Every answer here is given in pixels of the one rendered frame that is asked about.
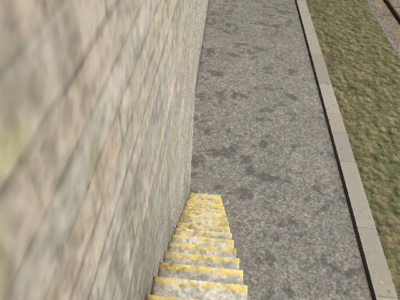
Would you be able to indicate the stairs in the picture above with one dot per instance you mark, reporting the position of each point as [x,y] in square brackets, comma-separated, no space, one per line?
[200,262]

